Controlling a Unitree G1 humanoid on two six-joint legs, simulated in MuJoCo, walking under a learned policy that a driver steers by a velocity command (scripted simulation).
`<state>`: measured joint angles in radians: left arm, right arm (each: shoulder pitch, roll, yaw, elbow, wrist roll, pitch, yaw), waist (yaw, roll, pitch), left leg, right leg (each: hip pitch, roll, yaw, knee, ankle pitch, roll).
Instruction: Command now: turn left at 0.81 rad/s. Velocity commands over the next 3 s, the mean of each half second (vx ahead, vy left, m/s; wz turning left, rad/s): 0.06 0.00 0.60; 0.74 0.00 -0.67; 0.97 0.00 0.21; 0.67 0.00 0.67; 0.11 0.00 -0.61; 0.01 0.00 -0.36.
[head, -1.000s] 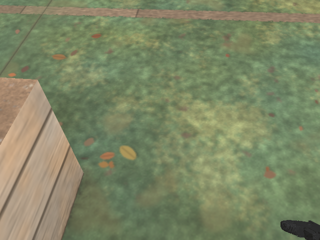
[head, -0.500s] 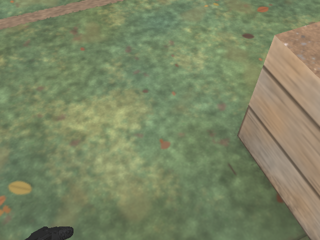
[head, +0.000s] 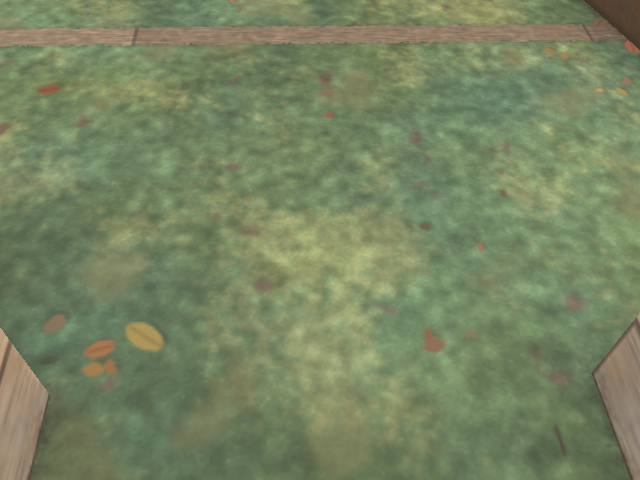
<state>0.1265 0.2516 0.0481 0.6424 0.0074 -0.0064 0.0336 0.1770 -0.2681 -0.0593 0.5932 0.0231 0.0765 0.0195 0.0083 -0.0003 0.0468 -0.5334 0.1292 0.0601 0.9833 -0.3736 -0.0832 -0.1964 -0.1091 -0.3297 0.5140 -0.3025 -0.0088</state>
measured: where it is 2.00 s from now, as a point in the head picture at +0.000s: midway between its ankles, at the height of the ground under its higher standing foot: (361, 180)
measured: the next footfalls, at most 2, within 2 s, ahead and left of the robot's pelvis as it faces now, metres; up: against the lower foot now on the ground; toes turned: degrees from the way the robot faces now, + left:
left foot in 0.10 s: +0.07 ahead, +0.14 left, +0.00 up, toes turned +13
right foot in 0.84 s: +0.39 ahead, -0.10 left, +0.00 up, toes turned -5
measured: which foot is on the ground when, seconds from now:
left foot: up 0.00-0.08, down 0.10-0.84, up 0.86-1.00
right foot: down 0.00-0.10, up 0.12-0.82, down 0.84-1.00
